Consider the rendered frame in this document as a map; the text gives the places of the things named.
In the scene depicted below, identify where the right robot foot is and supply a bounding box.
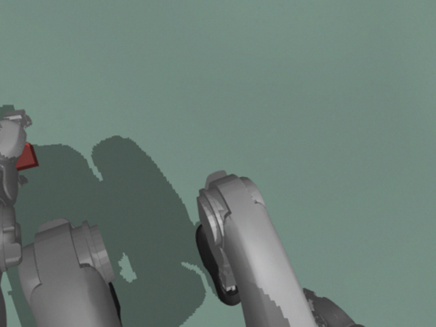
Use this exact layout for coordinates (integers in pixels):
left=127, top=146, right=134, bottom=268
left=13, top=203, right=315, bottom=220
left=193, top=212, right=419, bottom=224
left=196, top=224, right=240, bottom=306

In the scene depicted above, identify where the right robot hand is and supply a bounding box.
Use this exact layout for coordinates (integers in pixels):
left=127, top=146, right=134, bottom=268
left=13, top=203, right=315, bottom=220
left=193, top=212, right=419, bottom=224
left=303, top=288, right=356, bottom=327

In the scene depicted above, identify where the small box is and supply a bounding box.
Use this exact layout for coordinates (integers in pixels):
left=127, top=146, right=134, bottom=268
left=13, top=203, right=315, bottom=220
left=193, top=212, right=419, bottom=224
left=15, top=143, right=39, bottom=171

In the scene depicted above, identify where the left robot arm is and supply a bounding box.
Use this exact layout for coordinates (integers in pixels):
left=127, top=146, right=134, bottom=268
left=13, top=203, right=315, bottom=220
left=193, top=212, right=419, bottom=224
left=0, top=160, right=22, bottom=327

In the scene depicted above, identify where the left robot hand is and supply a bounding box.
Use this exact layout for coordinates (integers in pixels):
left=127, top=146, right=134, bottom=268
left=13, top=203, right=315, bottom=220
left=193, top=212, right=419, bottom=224
left=0, top=110, right=32, bottom=187

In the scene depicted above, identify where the left robot foot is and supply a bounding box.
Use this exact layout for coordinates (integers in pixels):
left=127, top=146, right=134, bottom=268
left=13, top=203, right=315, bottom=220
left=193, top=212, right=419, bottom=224
left=109, top=282, right=122, bottom=326

